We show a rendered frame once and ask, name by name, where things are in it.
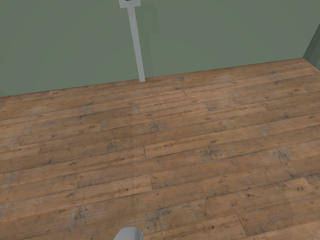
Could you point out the robot left thigh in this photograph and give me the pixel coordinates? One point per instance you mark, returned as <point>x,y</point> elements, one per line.
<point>129,233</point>

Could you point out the panel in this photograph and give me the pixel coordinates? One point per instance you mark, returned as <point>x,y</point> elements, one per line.
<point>130,5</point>

